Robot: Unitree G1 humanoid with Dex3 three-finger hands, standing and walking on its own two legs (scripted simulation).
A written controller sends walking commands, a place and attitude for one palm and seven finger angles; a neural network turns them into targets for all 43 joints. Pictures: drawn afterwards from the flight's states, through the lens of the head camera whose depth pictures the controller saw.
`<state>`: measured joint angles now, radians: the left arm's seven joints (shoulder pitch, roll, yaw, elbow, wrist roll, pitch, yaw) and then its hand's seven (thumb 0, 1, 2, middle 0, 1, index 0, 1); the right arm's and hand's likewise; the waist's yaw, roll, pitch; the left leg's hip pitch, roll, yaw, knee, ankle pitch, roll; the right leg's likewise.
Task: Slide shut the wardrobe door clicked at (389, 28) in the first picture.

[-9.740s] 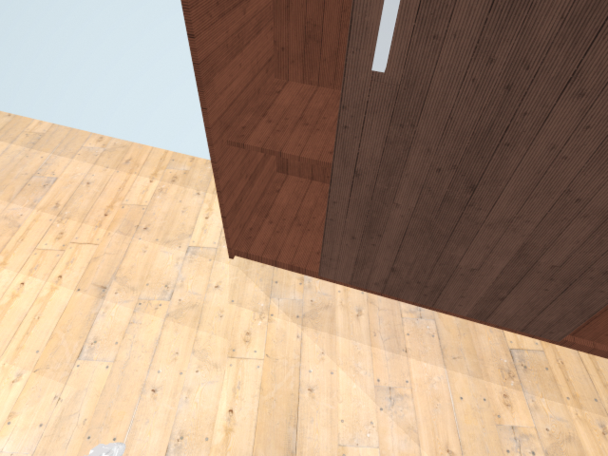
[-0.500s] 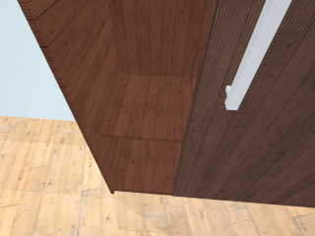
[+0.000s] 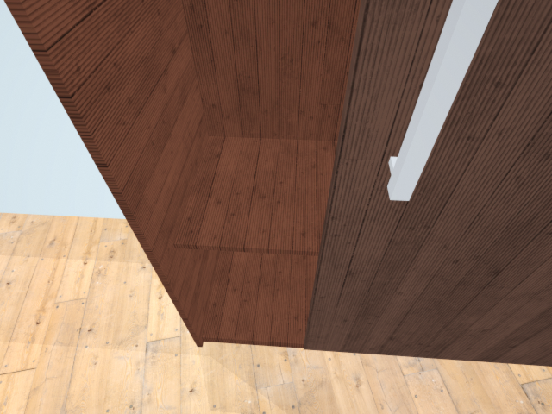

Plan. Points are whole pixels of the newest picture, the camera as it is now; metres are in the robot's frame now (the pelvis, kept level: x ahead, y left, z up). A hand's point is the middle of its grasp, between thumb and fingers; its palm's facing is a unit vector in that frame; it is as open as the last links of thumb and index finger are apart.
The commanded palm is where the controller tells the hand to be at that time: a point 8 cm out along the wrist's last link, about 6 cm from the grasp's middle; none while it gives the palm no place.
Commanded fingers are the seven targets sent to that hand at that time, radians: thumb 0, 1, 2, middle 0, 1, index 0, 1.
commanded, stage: look again from close up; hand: right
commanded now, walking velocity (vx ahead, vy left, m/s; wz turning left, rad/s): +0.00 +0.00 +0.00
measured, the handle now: (425, 100) +0.40 -0.15 +0.27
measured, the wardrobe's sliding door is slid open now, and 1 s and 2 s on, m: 0.36 0.36 0.36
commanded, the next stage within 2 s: shuffle to correct the standing spot in 0.44 s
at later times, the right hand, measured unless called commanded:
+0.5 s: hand out of the picture -0.03 -0.17 -0.18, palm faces +0.02 +0.98 -0.18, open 7.4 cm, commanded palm none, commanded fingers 0.00 -0.90 -0.90 0.20 0.30 0.20 0.30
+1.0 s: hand out of the picture -0.05 -0.17 -0.17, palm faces +0.03 +0.97 -0.24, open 7.4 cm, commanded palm none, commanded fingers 0.00 -0.90 -0.90 0.20 0.30 0.20 0.30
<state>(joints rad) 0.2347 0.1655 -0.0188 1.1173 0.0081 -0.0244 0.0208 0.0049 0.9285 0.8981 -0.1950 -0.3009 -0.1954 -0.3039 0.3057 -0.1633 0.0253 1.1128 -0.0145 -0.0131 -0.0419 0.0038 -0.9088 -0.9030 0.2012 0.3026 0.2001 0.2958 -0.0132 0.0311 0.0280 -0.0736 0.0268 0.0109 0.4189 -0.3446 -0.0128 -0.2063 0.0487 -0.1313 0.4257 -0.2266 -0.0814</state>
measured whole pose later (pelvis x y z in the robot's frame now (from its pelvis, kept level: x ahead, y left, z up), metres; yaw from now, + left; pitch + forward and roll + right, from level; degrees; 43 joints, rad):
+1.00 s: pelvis -0.06 +0.01 +0.00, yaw +0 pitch +0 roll +0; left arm 0.21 0.19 0.03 1.04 0.01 0.03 0.00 0.00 0.91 0.90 -0.19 -0.30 -0.19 -0.30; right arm 0.29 -0.17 -0.01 1.03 -0.03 0.01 -0.04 0.00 -0.91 -0.90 0.20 0.30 0.20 0.30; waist -0.01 -0.02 0.03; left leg -0.21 0.00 0.02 0.53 -0.32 0.02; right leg -0.34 0.02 -0.11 0.52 -0.25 -0.04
